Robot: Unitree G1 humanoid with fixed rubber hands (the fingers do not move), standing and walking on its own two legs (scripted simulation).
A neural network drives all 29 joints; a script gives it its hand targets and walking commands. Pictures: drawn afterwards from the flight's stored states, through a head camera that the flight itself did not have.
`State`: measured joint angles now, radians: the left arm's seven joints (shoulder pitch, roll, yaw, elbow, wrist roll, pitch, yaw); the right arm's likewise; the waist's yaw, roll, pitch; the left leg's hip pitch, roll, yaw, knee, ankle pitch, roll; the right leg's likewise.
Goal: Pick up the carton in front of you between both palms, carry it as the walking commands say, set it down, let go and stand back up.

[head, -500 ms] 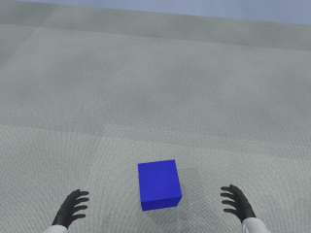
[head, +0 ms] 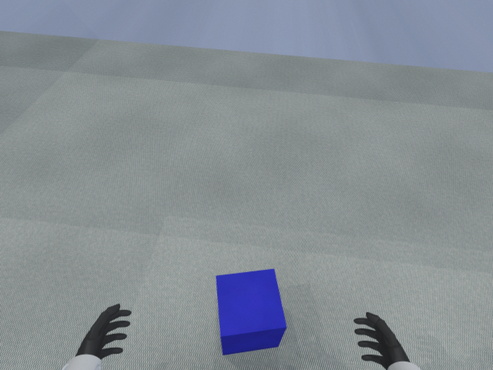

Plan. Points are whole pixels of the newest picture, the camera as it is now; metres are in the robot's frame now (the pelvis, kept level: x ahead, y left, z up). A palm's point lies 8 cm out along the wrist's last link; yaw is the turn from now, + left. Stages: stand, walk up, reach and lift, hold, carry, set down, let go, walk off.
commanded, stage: stand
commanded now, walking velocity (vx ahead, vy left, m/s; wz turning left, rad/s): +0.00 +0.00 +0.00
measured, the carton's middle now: (248, 312) +0.42 -0.03 -0.65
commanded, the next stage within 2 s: none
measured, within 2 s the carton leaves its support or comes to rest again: neither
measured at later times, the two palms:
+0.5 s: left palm (67, 369) +0.15 +0.29 -0.09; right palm (419, 367) +0.14 -0.28 -0.08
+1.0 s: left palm out of the picture +0.11 +0.30 -0.10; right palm out of the picture +0.11 -0.30 -0.08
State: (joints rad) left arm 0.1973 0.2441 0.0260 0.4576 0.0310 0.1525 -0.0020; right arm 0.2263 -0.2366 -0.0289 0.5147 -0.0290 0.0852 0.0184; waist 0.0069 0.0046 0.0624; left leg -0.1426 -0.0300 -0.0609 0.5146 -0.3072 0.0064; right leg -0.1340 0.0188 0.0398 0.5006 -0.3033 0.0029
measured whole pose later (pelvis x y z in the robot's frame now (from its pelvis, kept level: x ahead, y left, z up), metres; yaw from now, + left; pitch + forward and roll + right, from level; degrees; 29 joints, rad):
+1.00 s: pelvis +0.00 +0.00 +0.01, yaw +0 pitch -2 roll +0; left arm 0.15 0.36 0.02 0.92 0.03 0.00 0.02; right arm 0.16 -0.36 -0.02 0.89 -0.03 -0.01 -0.02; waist 0.01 -0.01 0.02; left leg -0.12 -0.03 -0.05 0.41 -0.25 0.01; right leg -0.11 0.01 0.04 0.39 -0.25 0.01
